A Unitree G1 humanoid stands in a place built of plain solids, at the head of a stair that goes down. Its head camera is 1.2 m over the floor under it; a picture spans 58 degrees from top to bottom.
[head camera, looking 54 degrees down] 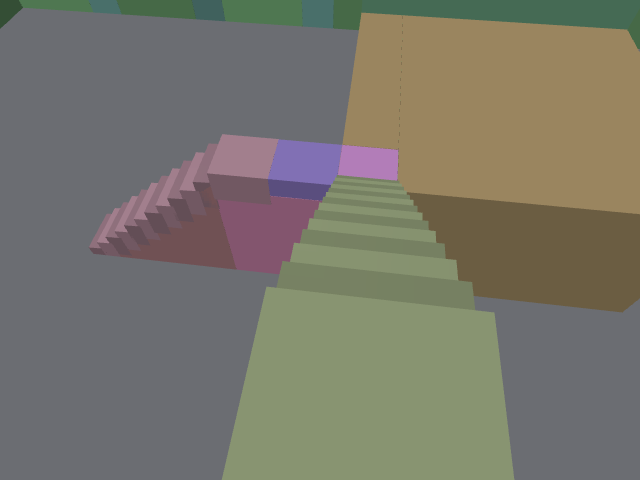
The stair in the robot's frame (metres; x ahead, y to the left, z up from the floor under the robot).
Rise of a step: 0.18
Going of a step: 0.22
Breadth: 0.71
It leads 7 degrees to the right of straight ahead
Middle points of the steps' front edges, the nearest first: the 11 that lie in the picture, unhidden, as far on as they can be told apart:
0.64 -0.18 0.00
0.86 -0.21 -0.18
1.07 -0.24 -0.36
1.29 -0.26 -0.54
1.50 -0.29 -0.72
1.72 -0.32 -0.90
1.93 -0.35 -1.08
2.15 -0.38 -1.26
2.36 -0.40 -1.44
2.58 -0.43 -1.62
2.79 -0.46 -1.80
